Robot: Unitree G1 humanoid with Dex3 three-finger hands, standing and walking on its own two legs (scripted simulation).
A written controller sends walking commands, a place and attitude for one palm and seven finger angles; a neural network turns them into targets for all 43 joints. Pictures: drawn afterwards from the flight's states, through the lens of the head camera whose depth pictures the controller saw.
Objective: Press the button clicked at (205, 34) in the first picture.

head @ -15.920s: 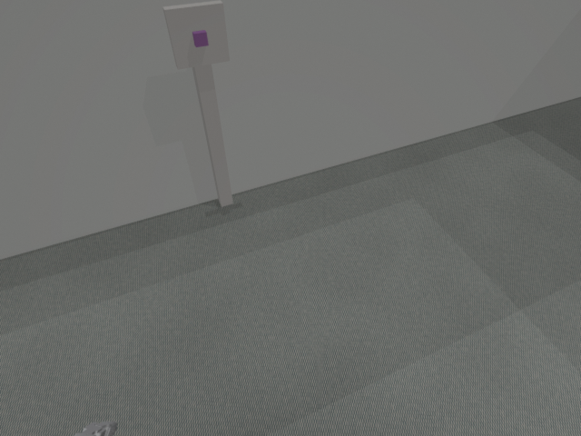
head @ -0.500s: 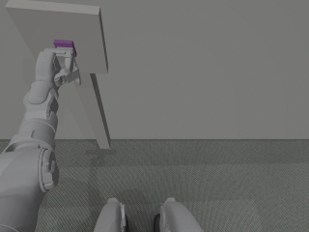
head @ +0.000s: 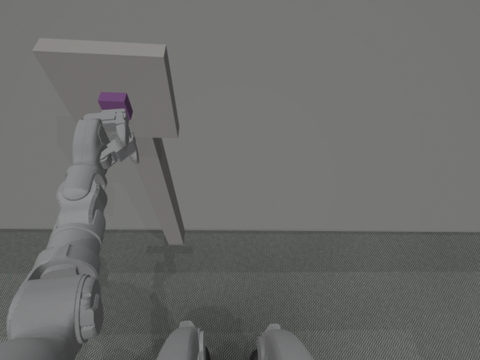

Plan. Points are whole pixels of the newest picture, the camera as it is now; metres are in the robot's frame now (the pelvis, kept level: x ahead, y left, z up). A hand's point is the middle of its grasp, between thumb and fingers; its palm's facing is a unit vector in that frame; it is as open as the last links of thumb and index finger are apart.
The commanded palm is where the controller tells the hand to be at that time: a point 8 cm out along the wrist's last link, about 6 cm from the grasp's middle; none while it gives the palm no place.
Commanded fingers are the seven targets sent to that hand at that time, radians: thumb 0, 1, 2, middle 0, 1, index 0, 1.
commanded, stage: pull the fist back off the button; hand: left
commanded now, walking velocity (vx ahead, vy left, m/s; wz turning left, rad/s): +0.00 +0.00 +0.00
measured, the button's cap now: (116, 104) +0.51 +0.19 +0.10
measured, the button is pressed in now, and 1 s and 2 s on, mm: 0 0 0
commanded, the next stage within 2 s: draw the hand back to the body in 0.48 s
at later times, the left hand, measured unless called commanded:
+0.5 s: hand (131, 180) +0.39 +0.16 +0.06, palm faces -0.03 -1.00 -0.02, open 3.1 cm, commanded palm +0.37 +0.21 +0.07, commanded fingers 0.00 0.90 0.90 -1.30 -1.50 -1.30 -1.50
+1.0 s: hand (99, 199) +0.32 +0.18 +0.13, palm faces -0.01 -1.00 -0.04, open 3.1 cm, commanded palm +0.29 +0.23 +0.14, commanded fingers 0.00 0.90 0.90 -1.30 -1.50 -1.30 -1.50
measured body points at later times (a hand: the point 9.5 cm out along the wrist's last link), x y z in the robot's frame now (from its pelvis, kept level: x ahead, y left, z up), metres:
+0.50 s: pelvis +0.04 -0.01 +0.01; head +0.10 -0.01 +0.46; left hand +0.38 +0.22 +0.07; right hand +0.19 -0.25 -0.09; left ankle +0.05 +0.09 -0.67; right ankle +0.03 -0.11 -0.67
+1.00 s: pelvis +0.03 -0.02 +0.04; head +0.05 -0.03 +0.49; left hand +0.32 +0.23 +0.13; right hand +0.18 -0.27 -0.06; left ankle +0.05 +0.09 -0.67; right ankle +0.03 -0.12 -0.67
